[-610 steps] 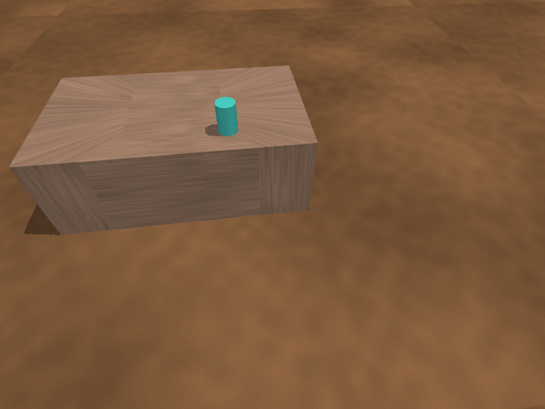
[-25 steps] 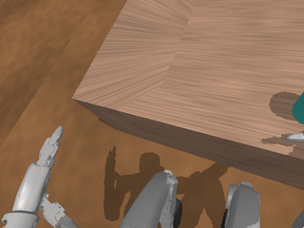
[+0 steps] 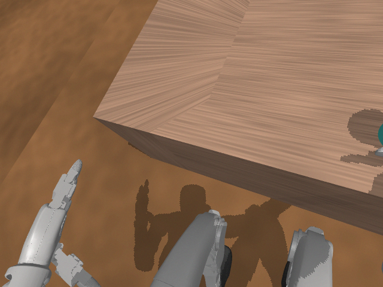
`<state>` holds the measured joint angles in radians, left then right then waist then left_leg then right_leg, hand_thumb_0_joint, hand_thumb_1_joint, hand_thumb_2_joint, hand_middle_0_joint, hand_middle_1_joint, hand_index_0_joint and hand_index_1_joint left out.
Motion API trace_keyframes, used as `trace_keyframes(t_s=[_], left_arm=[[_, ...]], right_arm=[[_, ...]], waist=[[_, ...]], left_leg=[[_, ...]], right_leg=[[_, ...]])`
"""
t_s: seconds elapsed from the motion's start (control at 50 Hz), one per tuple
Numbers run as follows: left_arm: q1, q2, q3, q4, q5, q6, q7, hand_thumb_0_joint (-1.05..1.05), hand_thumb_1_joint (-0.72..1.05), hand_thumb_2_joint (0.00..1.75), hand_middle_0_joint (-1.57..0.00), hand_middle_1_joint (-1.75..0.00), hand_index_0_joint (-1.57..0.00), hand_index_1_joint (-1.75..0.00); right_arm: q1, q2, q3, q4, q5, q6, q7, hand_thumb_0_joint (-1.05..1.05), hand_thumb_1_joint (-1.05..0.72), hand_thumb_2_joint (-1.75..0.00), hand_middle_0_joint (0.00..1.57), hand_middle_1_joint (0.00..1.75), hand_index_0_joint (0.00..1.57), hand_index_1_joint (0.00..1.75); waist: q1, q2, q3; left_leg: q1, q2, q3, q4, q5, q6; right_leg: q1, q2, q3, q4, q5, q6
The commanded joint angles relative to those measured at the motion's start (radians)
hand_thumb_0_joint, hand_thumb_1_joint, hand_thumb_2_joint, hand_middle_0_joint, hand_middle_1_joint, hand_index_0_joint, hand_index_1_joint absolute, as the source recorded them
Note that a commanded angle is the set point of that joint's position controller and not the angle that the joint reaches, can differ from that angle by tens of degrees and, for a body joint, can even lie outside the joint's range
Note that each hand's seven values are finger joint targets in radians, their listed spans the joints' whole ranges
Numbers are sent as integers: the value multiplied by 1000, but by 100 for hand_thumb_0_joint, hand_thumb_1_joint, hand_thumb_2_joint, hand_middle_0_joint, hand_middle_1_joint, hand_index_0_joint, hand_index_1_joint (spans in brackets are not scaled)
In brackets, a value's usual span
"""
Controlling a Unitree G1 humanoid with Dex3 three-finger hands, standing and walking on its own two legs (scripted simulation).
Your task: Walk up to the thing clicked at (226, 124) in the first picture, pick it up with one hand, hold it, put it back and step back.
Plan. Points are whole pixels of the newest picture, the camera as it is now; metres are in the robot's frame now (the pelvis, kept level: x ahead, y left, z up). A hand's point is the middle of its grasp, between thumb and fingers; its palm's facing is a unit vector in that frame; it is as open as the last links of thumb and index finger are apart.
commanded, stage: close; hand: right
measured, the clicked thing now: out of the picture +0.49 -0.29 -0.06
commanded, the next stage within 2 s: settle in 0.36 s
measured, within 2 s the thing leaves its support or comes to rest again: leaves its support in 0.88 s
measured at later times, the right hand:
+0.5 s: hand out of the picture +0.48 -0.29 -0.05, palm faces +0.39 +0.92 +0.01, open 11.2 cm
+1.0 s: hand out of the picture +0.45 -0.28 -0.03, palm faces +0.37 +0.93 -0.02, open 11.4 cm
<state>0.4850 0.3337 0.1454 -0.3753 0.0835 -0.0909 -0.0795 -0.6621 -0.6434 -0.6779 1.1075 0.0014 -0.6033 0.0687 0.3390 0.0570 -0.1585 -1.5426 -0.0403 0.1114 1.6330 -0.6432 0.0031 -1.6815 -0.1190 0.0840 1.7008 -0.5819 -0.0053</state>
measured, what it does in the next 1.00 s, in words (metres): stands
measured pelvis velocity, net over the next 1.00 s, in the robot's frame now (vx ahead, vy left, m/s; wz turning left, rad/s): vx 0.01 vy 0.00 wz -0.02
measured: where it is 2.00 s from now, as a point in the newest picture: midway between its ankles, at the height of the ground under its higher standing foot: outside the picture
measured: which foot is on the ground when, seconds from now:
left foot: down 0.00-1.00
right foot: down 0.00-1.00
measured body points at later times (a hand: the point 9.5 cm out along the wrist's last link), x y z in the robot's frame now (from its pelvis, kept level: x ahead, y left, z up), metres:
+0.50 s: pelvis +0.01 +0.00 +0.01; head +0.19 -0.10 +0.41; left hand +0.19 +0.25 +0.13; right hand +0.45 -0.34 -0.05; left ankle +0.06 +0.12 -0.52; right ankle +0.08 -0.12 -0.52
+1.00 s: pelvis +0.01 +0.00 +0.04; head +0.18 -0.10 +0.44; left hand +0.20 +0.25 +0.12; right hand +0.43 -0.33 -0.03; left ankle +0.06 +0.12 -0.52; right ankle +0.08 -0.12 -0.52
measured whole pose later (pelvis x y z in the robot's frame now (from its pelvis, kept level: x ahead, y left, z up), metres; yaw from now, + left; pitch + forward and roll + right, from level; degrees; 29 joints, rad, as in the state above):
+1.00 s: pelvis +0.01 +0.00 +0.04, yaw -1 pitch +29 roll +7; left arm 0.45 0.29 0.09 -0.24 0.09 -0.06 -0.07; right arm -0.51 -0.52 -0.61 0.98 0.01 -0.56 0.03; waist 0.30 0.07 -0.16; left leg -1.39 -0.05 0.11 1.49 -0.62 0.01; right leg -1.52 -0.12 0.07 1.57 -0.56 0.00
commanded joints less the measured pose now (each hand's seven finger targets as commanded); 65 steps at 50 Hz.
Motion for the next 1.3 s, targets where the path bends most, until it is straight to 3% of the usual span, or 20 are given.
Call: trace_keyframes(t_s=[0.0, 0.04, 0.12, 0.2, 0.24, 0.36, 0.44, 0.52, 0.7, 0.76, 0.82, 0.88, 0.94, 0.98, 1.04, 1.08, 1.12, 1.16, 1.22, 1.28], left_arm=[[85, 180, 176, -137, -13, -39, 27, 0, -56, 7, -4, -5, -3, -5], [68, 193, 181, -159, -16, -40, 29, 0, -56, 6, -4, -5, -3, -5], [76, 163, 165, -102, -19, -34, 29, 0, -56, 7, -4, -5, -3, -5], [46, 212, 197, -184, -10, -33, 38, 0, -57, 7, -4, -4, -3, -5], [78, 186, 182, -138, -14, -28, 33, 0, -56, 6, -4, -4, -3, -5], [86, 148, 157, -90, -17, -26, 24, 0, -55, 6, -4, -4, -3, -5], [48, 194, 188, -174, -9, -33, 29, 0, -55, 5, -4, -4, -3, -5], [69, 194, 185, -209, -16, -36, 27, 0, -58, 7, -6, -5, -4, -6], [68, 147, 146, -120, -16, -34, 29, 0, -57, 7, -5, -5, -4, -6], [26, 185, 163, -137, -13, -34, 40, 0, -57, 8, -5, -5, -4, -6], [48, 131, 105, -42, -8, -21, 36, 0, -57, 8, -5, -5, -4, -6], [0, 159, 110, -71, 1, -22, 44, 0, -57, 8, -5, -5, -4, -6], [19, 131, 90, -17, 2, -13, 40, 0, -58, 8, -5, -5, -4, -6], [-25, 180, 117, -71, 4, -18, 49, 0, -57, 7, -5, -5, -4, -6], [11, 146, 102, -5, 3, -10, 43, 0, -58, 8, -5, -5, -4, -6], [-3, 170, 112, -54, 3, -14, 48, 0, -58, 8, -5, -4, -4, -6], [26, 127, 81, 14, 8, -8, 40, 0, -57, 8, -5, -5, -4, -6], [4, 157, 111, -4, 6, -17, 45, 0, -58, 8, -5, -4, -4, -6], [8, 134, 84, 18, 8, -11, 38, 0, -58, 7, -5, -5, -4, -6], [-3, 150, 93, -37, 8, -10, 39, 0, -57, 7, -5, -4, -4, -6]], right_arm=[[-227, -162, 30, -175, 7, -51, 16, 0, 49, -30, 82, 57, 83, 58], [-244, -213, -5, -253, 14, -52, 10, 0, 45, -35, 88, 63, 89, 64], [-229, -95, 65, -220, 23, -41, 21, 0, 29, -46, 98, 73, 98, 74], [-256, -190, 24, -240, 2, -47, -8, 0, 17, -59, 109, 87, 110, 87], [-231, -134, 42, -224, 15, -44, -2, 0, 9, -75, 111, 99, 113, 99], [-169, -122, 35, -212, 23, -56, 2, 0, -6, -94, 121, 115, 124, 115], [-198, -165, 12, -223, 11, -79, -4, 0, -11, -104, 125, 124, 127, 124], [-185, -175, -4, -253, 20, -74, 9, 0, -14, -125, 119, 135, 124, 135], [-243, -188, 12, -405, 32, -58, 1, 0, -1, -121, 121, 136, 127, 136], [-273, -225, 0, -477, 37, -65, -20, 0, 1, -120, 119, 133, 124, 133], [-242, -147, 44, -399, 47, -66, -29, 0, 0, -120, 119, 133, 124, 133], [-277, -230, 25, -495, 37, -92, -46, 0, 0, -122, 119, 135, 125, 136], [-252, -157, 62, -421, 47, -91, -46, 0, -2, -126, 119, 138, 125, 138], [-287, -228, 34, -461, 43, -100, -53, 0, 1, -125, 118, 137, 124, 137], [-275, -142, 79, -376, 51, -94, -46, 0, 0, -125, 117, 136, 123, 137], [-303, -205, 47, -397, 41, -99, -53, 0, 2, -123, 116, 135, 122, 135], [-287, -129, 87, -323, 44, -96, -41, 0, 1, -124, 118, 136, 124, 136], [-308, -183, 57, -325, 39, -103, -39, 0, 2, -122, 116, 134, 123, 134], [-295, -140, 70, -271, 42, -99, -23, 0, -3, -124, 116, 136, 122, 136], [-303, -180, 47, -293, 35, -99, -18, 0, -5, -125, 118, 137, 123, 137]], waist=[[-26, -410, -501], [-46, -422, -543], [-19, -422, -475], [-14, -382, -527], [-13, -396, -491], [-41, -404, -468], [-16, -365, -497], [-36, -384, -528], [-64, -451, -562], [-72, -436, -618], [-68, -413, -533], [-87, -455, -613], [-73, -421, -528], [-80, -431, -599], [-66, -428, -513], [-67, -403, -565], [-61, -412, -484], [-67, -407, -516], [-66, -399, -480], [-83, -416, -559]], left_leg=[[123, -42, -20, -194, 223, 35], [143, -41, -19, -191, 227, 37], [83, -39, -9, -180, 207, 40], [143, -39, -21, -203, 233, 31], [134, -40, -19, -207, 232, 34], [125, -42, -19, -195, 260, 35], [158, -41, -24, -195, 263, 31], [180, -39, -27, -214, 252, 33], [217, -37, -47, -258, 249, 32], [254, -40, -44, -274, 267, 32], [248, -46, -38, -297, 259, 34], [274, -43, -46, -299, 281, 34], [288, -44, -54, -340, 259, 32], [320, -41, -56, -342, 276, 31], [292, -44, -43, -354, 273, 33], [328, -43, -48, -374, 287, 29], [309, -42, -47, -375, 288, 30], [310, -40, -39, -370, 310, 28], [314, -40, -35, -373, 324, 31], [348, -41, -31, -376, 334, 33]], right_leg=[[634, 36, 32, -230, 228, 1], [651, 36, 33, -240, 235, 4], [659, 30, 47, -250, 229, 11], [652, 32, 37, -229, 223, -1], [650, 35, 35, -246, 230, 0], [658, 35, 22, -229, 297, 2], [625, 37, 28, -217, 262, -4], [666, 39, 27, -243, 260, -2], [723, 40, 9, -268, 250, 2], [777, 41, 15, -288, 272, 1], [753, 46, 14, -311, 262, 0], [836, 44, 11, -317, 306, 3], [788, 51, 7, -339, 246, -4], [839, 48, 11, -345, 274, -1], [840, 50, 15, -371, 287, 0], [881, 48, 16, -374, 299, -2], [844, 50, 11, -382, 295, 0], [873, 48, 18, -383, 340, -1], [856, 50, 17, -393, 360, 0], [919, 51, 18, -408, 389, 3]])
